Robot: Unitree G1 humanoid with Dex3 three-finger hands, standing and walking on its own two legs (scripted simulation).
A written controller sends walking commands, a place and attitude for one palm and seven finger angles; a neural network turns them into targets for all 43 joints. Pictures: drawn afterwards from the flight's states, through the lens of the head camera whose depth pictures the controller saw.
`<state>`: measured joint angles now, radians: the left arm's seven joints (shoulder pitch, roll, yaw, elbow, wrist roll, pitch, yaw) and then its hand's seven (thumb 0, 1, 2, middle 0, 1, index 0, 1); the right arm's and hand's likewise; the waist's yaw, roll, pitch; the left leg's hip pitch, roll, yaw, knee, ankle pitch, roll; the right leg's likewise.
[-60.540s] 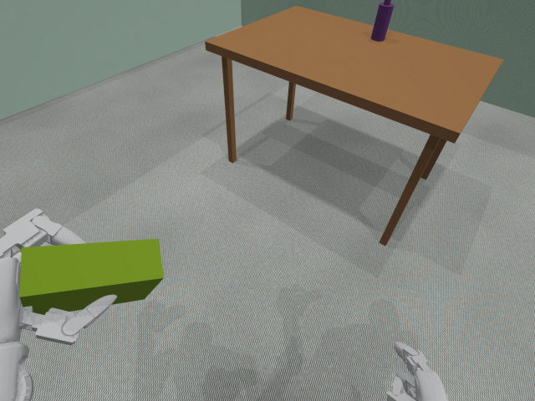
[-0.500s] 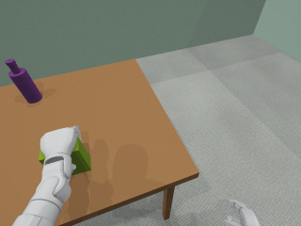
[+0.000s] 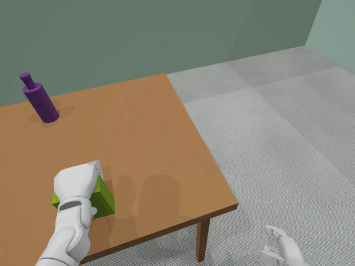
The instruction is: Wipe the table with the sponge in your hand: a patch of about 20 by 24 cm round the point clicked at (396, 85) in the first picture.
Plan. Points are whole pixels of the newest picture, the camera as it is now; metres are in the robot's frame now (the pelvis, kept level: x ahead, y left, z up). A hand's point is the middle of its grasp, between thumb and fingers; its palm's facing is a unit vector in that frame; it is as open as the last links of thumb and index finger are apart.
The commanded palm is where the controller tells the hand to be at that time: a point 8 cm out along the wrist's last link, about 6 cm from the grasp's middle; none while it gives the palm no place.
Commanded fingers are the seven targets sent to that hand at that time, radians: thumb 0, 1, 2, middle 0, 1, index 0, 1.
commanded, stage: lift the sponge slowly off the table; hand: left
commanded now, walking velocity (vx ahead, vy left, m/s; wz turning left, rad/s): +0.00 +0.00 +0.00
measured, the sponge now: (90, 204) +0.26 +0.27 -0.03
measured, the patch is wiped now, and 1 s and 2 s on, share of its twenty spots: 1.00 1.00 1.00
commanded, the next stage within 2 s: none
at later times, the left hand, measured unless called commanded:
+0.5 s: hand (86, 196) +0.26 +0.25 +0.02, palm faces -0.05 -0.11 -0.99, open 9.2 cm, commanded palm +0.23 +0.25 +0.08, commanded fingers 0.00 0.10 1.30 -1.20 -1.60 -1.20 -1.60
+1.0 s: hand (85, 191) +0.25 +0.24 +0.05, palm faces -0.02 -0.12 -0.99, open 9.2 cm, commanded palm +0.23 +0.24 +0.12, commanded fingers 0.00 0.10 1.30 -1.20 -1.60 -1.20 -1.60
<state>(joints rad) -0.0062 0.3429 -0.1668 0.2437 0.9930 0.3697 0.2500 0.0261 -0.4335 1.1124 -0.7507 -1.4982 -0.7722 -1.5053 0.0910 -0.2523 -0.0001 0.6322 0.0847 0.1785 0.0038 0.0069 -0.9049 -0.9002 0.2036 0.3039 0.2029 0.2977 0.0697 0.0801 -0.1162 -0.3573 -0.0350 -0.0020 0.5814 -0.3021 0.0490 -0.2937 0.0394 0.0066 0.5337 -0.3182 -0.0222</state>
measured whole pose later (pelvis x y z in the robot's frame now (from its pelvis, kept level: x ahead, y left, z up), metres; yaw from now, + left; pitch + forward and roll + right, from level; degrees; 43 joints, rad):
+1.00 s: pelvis -0.01 -0.02 +0.01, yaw +0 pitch -1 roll +0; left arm -0.01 0.37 -0.16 0.14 0.94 0.37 0.12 -0.01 -0.47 1.10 -0.82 -1.42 -0.83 -1.43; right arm 0.02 -0.25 0.01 0.67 0.07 0.15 -0.03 0.01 -0.90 -0.90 0.20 0.30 0.20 0.30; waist 0.09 0.10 -0.04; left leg -0.20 -0.03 -0.01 0.46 -0.24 0.03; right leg -0.15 0.05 0.00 0.43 -0.26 -0.04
